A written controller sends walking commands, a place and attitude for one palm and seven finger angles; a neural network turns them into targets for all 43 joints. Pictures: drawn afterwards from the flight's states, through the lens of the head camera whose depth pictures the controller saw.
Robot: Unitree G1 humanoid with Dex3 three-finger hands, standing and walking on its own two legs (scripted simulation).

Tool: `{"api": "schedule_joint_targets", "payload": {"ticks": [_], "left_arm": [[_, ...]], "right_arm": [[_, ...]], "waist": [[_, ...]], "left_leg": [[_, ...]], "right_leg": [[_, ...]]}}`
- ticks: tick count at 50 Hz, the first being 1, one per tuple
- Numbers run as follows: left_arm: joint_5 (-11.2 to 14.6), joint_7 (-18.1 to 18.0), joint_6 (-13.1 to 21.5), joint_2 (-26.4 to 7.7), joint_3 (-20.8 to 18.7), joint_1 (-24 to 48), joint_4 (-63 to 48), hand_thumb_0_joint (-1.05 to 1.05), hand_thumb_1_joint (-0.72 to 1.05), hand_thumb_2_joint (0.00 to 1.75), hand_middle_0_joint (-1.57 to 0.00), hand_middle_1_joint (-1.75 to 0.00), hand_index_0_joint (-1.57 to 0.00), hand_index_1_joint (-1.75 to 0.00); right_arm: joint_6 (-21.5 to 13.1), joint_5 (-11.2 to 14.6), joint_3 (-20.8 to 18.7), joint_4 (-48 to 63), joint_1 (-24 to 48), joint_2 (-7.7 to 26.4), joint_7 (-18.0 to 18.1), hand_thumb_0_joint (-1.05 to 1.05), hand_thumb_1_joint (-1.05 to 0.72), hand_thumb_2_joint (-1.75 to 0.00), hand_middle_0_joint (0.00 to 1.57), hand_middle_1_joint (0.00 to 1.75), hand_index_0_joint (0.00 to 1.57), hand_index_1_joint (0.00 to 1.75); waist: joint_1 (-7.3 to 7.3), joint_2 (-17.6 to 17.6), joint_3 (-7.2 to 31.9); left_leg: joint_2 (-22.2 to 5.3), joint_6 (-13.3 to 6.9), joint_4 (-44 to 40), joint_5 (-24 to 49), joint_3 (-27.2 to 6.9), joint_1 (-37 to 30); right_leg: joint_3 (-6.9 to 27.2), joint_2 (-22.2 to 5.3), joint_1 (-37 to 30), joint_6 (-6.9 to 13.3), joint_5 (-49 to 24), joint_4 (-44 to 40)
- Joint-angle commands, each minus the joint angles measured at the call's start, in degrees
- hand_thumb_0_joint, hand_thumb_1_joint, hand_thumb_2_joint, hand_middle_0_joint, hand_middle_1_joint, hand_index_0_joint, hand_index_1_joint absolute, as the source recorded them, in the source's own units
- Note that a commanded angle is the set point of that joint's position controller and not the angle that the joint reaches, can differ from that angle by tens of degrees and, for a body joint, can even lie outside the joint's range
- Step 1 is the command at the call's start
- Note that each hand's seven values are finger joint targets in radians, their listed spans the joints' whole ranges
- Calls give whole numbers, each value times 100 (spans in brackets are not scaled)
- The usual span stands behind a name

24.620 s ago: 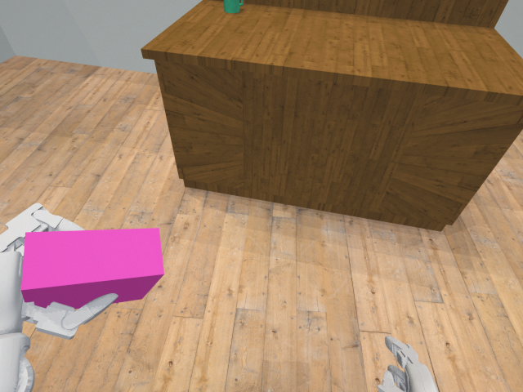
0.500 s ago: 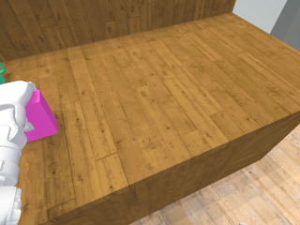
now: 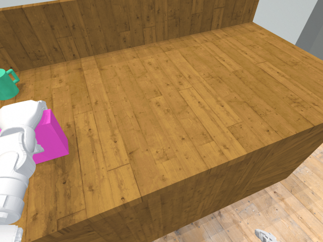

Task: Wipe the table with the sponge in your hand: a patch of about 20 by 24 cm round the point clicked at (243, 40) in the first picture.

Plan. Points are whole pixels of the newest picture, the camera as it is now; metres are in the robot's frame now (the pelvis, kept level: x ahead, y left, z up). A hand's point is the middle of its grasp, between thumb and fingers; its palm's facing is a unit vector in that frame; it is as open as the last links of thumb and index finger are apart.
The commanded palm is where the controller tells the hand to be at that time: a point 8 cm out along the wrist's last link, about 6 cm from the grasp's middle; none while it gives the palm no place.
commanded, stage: wipe back along the middle lane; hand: left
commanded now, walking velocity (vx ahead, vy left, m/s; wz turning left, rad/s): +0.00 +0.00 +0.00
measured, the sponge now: (39, 144) +0.34 +0.36 +0.05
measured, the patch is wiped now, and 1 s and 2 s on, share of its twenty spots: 0.55 0.85 0.90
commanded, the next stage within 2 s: slide across to the third lane in 0.82 s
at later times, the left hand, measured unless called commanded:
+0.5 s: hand (37, 142) +0.31 +0.33 +0.10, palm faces +0.01 +0.00 -1.00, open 9.9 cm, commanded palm +0.27 +0.30 +0.13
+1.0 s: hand (39, 160) +0.26 +0.30 +0.10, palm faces +0.03 -0.02 -1.00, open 9.9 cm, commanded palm +0.24 +0.27 +0.13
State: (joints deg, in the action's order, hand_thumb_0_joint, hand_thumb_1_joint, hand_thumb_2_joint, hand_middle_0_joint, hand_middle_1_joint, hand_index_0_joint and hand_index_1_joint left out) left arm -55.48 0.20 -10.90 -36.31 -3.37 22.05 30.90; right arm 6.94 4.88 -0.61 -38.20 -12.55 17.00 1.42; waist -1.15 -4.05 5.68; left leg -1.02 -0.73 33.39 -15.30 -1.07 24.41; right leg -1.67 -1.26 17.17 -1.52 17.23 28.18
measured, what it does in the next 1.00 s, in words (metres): stands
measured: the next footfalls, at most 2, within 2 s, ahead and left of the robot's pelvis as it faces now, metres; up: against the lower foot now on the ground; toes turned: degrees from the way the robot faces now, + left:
none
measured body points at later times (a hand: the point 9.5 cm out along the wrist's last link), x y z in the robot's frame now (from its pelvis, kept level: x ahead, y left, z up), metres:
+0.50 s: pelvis +0.01 +0.00 +0.00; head +0.01 -0.03 +0.45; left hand +0.31 +0.32 +0.15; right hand +0.20 -0.23 -0.10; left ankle +0.01 +0.11 -0.73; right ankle -0.04 -0.15 -0.73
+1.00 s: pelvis +0.00 -0.02 +0.00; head +0.00 -0.05 +0.45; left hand +0.26 +0.29 +0.15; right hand +0.22 -0.24 -0.09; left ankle +0.01 +0.11 -0.73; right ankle -0.04 -0.15 -0.73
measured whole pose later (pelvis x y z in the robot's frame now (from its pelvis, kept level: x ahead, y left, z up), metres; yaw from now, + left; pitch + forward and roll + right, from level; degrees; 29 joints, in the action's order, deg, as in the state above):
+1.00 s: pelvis +0.00 -0.02 +0.00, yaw +1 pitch +2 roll -1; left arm -53.5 0.1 -20.7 -30.5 0.3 -0.6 0.5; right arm 4.1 4.1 1.3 -36.2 -6.5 16.0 1.5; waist -4.7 -5.7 4.5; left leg -1.2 0.6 33.1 -16.2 -2.0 18.7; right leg -2.5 -1.0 12.2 -0.6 19.6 30.1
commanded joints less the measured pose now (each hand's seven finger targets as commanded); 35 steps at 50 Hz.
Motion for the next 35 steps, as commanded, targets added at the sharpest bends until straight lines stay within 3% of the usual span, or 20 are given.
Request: {"api": "schedule_joint_targets", "payload": {"ticks": [1, 2, 3, 4, 7, 9, 11, 15, 18, 19, 21, 24, 25, 29, 30, 31, 32, 34, 35], "left_arm": [[134, 109, -38, -608, 108, 460, -897, 0, 10, 130, -120, -160, -120, -160], [122, 96, -111, -743, 1, 432, -842, 0, 10, 130, -120, -160, -120, -160], [150, 86, -152, -583, 147, 533, -942, 0, 10, 130, -120, -160, -120, -160], [165, 71, -178, -768, -65, 506, -978, 0, 10, 130, -120, -160, -120, -160], [158, 90, -348, -499, 203, 422, -1107, 0, 10, 130, -120, -160, -120, -160], [126, 99, -419, -619, 96, 442, -1177, 0, 10, 130, -120, -160, -120, -160], [109, 137, -466, -209, 477, 422, -1360, 0, 10, 130, -120, -160, -120, -160], [128, 170, -547, -223, 429, 313, -1499, 0, 10, 130, -120, -160, -120, -160], [170, 199, -557, -172, 366, -165, -1699, 0, 10, 130, -120, -160, -120, -160], [198, 185, -550, -390, 111, -309, -1821, 0, 10, 130, -120, -160, -120, -160], [235, 205, -598, -85, 352, -523, -2040, 0, 10, 130, -120, -160, -120, -160], [261, 172, -664, -138, 260, -807, -2480, 0, 10, 130, -120, -160, -120, -160], [279, 169, -709, 125, 469, -851, -2547, 0, 10, 130, -120, -160, -120, -160], [308, 105, -843, -201, 117, -1079, -2768, 0, 10, 130, -120, -160, -120, -160], [370, 110, -879, 98, 354, -1256, -2884, 0, 10, 130, -120, -160, -120, -160], [334, 96, -906, -105, 190, -1267, -2828, 0, 10, 130, -120, -160, -120, -160], [363, 100, -930, 63, 313, -1349, -2861, 0, 10, 130, -120, -160, -120, -160], [351, 88, -974, -268, 22, -1414, -3007, 0, 10, 130, -120, -160, -120, -160], [389, 102, -989, 2, 233, -1565, -3046, 0, 10, 130, -120, -160, -120, -160]], "right_arm": [[-312, 2, -254, 860, 571, 707, 12, 0, -90, -90, 20, 30, 20, 30], [-304, 1, -236, 833, 595, 728, 14, 0, -90, -90, 20, 30, 20, 30], [-312, 4, -228, 842, 631, 709, 25, 0, -90, -90, 20, 30, 20, 30], [-338, 15, -213, 840, 692, 717, 30, 0, -90, -90, 20, 30, 20, 30], [-358, 6, -187, 861, 752, 688, 46, 0, -90, -90, 20, 30, 20, 30], [-367, 8, -155, 855, 848, 692, 56, 0, -90, -90, 20, 30, 20, 30], [-404, 14, -147, 896, 862, 628, 47, 0, -90, -90, 20, 30, 20, 30], [-427, -8, -124, 928, 910, 614, 47, 0, -90, -90, 20, 30, 20, 30], [-440, -17, -123, 964, 967, 594, 12, 0, -90, -90, 20, 30, 20, 30], [-453, -27, -117, 974, 1035, 608, 6, 0, -90, -90, 20, 30, 20, 30], [-452, -20, -89, 1025, 1082, 548, -22, 0, -90, -90, 20, 30, 20, 30], [-474, -32, -69, 1090, 1252, 537, -63, 0, -90, -90, 20, 30, 20, 30], [-484, -38, -70, 1114, 1206, 502, -66, 0, -90, -90, 20, 30, 20, 30], [-492, -49, -54, 1089, 1382, 534, -40, 0, -90, -90, 20, 30, 20, 30], [-512, -55, -56, 1151, 1342, 491, -35, 0, -90, -90, 20, 30, 20, 30], [-510, -43, -47, 1080, 1306, 513, -33, 0, -90, -90, 20, 30, 20, 30], [-510, -57, -56, 1100, 1327, 505, -28, 0, -90, -90, 20, 30, 20, 30], [-531, -60, -35, 1110, 1488, 532, -13, 0, -90, -90, 20, 30, 20, 30], [-541, -64, -34, 1144, 1410, 482, -10, 0, -90, -90, 20, 30, 20, 30]], "waist": [[-50, 282, 950], [-68, 262, 863], [-22, 307, 800], [-80, 345, 786], [-74, 354, 781], [-99, 261, 678], [-50, 236, 759], [-101, 324, 800], [-152, 442, 847], [-213, 422, 885], [-186, 403, 772], [-268, 166, 722], [-242, 300, 727], [-313, 445, 661], [-302, 453, 688], [-301, 429, 670], [-292, 476, 622], [-375, 445, 649], [-342, 472, 694]], "left_leg": [[233, -239, -343, 1502, -65, -1233], [231, -221, -387, 1402, -106, -1203], [220, -220, -423, 1303, -89, -1192], [205, -220, -443, 1294, -134, -1180], [245, -215, -462, 1241, -115, -1226], [220, -206, -493, 1191, -132, -1217], [239, -204, -452, 1250, -140, -1312], [243, -212, -432, 1287, -155, -1363], [232, -197, -379, 1550, -132, -1349], [222, -203, -350, 1688, -121, -1361], [220, -182, -364, 1762, -112, -1348], [204, -168, -386, 1766, -138, -1368], [221, -178, -360, 1832, -137, -1384], [216, -160, -380, 1747, -97, -1317], [249, -176, -372, 1745, -56, -1309], [225, -149, -374, 1765, -77, -1317], [248, -162, -362, 1733, -32, -1303], [250, -155, -377, 1652, -33, -1298], [281, -169, -343, 1697, 4, -1277]], "right_leg": [[-282, 398, 79, 451, -1383, -299], [-289, 401, 117, 462, -1293, -320], [-303, 403, 135, 444, -1210, -324], [-284, 410, 106, 476, -1184, -315], [-310, 407, 78, 450, -1155, -344], [-295, 412, 89, 482, -1084, -330], [-335, 404, 100, 462, -1095, -301], [-339, 417, 13, 480, -1177, -295], [-352, 395, -148, 453, -1469, -237], [-296, 396, -236, 477, -1655, -224], [-364, 385, -203, 440, -1672, -210], [-342, 397, -211, 474, -1611, -186], [-393, 408, -211, 457, -1653, -166], [-315, 395, -309, 457, -1761, -178], [-373, 384, -370, 420, -1780, -168], [-372, 366, -332, 420, -1769, -158], [-364, 381, -351, 406, -1820, -175], [-282, 373, -420, 436, -1824, -172], [-349, 370, -484, 406, -1870, -141]]}}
